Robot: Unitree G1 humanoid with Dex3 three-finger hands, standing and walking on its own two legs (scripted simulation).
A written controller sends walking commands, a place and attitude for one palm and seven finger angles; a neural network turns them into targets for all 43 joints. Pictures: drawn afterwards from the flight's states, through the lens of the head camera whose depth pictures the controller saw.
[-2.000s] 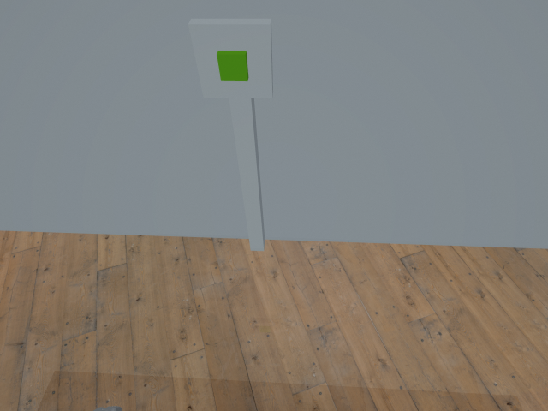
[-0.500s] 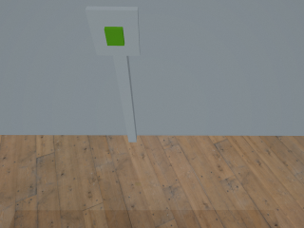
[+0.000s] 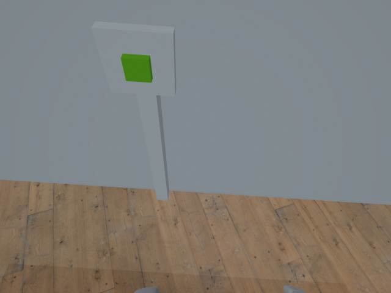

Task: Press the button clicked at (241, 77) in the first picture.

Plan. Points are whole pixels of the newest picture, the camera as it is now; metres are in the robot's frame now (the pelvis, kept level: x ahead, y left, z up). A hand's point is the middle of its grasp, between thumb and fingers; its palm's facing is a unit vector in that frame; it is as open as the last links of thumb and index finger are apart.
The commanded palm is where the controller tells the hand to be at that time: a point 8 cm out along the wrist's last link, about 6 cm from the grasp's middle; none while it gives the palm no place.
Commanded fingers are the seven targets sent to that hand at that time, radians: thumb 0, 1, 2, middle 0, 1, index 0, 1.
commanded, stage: take the last steps up to it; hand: left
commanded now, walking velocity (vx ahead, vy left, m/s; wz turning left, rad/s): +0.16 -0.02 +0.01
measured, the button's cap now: (137, 67) +0.58 +0.20 +0.11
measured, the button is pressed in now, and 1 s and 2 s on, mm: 0 0 0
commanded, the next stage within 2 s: come to a stop and stand still in 0.06 s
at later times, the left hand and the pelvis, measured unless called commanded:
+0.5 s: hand (126, 274) +0.17 +0.17 -0.16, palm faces +0.06 -0.97 -0.25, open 7.3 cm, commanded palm none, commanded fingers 0.00 0.90 0.90 -0.20 -0.30 -0.20 -0.30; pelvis +0.11 -0.03 +0.01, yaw +1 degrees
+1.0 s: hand out of the picture +0.10 +0.16 -0.17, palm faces +0.11 -0.98 -0.19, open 7.4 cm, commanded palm none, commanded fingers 0.00 0.90 0.90 -0.20 -0.30 -0.20 -0.30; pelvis +0.08 -0.02 +0.01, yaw +3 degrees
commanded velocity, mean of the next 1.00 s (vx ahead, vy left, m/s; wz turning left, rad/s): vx -0.09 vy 0.03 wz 0.00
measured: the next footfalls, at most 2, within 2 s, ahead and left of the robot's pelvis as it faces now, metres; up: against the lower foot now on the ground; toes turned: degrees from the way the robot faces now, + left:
right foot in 0.20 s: +0.14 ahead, -0.15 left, +0.00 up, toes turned +0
left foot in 0.86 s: +0.13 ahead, +0.09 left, +0.00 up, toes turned +5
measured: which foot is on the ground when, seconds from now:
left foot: down 0.00-0.60, up 0.62-0.84, down 0.86-1.00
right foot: up 0.00-0.18, down 0.20-1.00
